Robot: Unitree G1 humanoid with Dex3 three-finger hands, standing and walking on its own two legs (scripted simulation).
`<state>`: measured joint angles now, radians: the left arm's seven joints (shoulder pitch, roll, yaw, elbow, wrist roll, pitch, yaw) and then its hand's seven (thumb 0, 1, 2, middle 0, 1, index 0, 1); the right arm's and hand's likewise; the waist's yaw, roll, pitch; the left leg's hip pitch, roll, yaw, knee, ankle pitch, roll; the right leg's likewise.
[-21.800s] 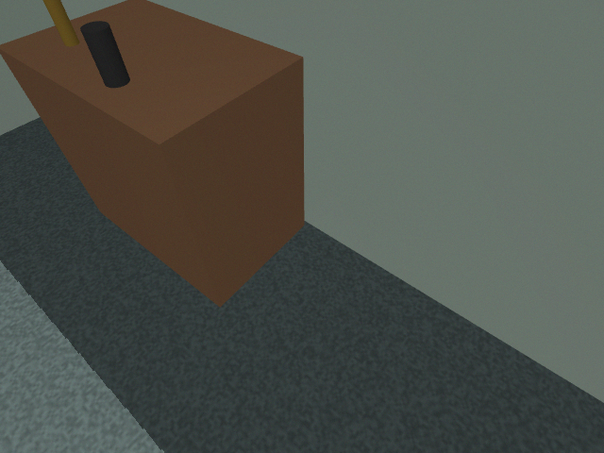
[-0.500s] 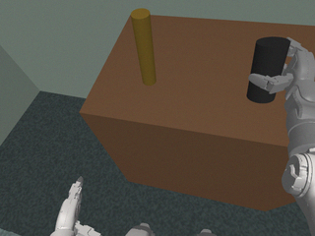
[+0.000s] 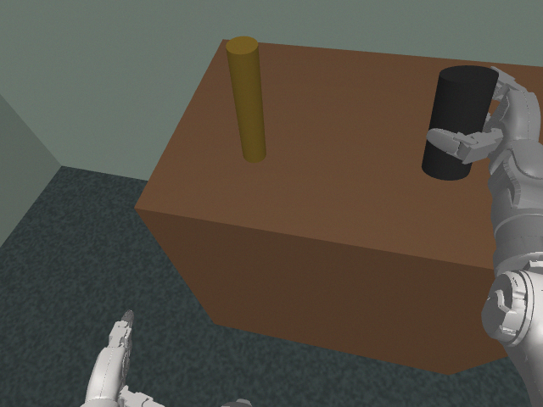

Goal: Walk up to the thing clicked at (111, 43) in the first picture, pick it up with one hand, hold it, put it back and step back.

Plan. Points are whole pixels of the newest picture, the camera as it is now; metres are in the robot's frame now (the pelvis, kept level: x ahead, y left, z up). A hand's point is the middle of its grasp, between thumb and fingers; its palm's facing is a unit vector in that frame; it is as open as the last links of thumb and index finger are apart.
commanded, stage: lift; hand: right
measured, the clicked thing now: (455, 125) +0.49 -0.18 +0.14
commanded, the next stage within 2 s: hold in 1.28 s
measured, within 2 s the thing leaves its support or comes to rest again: neither
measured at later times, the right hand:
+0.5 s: hand (501, 122) +0.41 -0.19 +0.21, palm faces +0.07 +1.00 -0.02, open 10.7 cm
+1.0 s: hand out of the picture +0.32 -0.18 +0.26, palm faces +0.08 +1.00 -0.03, open 10.7 cm
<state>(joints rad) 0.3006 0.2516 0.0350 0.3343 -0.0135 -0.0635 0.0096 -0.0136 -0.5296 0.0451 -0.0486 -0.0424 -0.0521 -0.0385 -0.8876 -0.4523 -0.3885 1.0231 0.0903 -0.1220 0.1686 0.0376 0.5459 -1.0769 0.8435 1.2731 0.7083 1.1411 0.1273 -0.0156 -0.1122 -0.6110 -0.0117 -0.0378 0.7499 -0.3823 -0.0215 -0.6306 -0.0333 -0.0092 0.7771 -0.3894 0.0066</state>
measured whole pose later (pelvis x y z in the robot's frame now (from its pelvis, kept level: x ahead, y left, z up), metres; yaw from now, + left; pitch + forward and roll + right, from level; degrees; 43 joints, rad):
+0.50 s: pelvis -0.01 +0.00 +0.01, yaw -1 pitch +6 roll +0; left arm 0.34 0.24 0.05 0.41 -0.03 -0.08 0.05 -0.01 -0.53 0.04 -0.05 -0.04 -0.06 -0.04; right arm -0.68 -0.35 -0.29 0.64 0.16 0.08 0.16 0.04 0.56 -1.09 0.85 1.27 0.72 1.14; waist 0.03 -0.04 -0.11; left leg -0.42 0.00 -0.04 0.66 -0.34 -0.02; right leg -0.44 -0.02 -0.01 0.68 -0.34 0.00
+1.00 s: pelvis -0.04 +0.01 +0.02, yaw -2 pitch -1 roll +0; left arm 0.28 0.26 0.06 0.53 -0.04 -0.14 0.07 -0.02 -0.52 0.03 -0.04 -0.04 -0.05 -0.03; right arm -0.50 -0.32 -0.29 0.16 0.22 0.40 0.15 0.04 0.56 -1.09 0.86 1.25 0.73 1.12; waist 0.00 -0.06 -0.06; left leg -0.31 0.01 -0.01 0.62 -0.30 -0.01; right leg -0.33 -0.01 0.01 0.61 -0.27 0.02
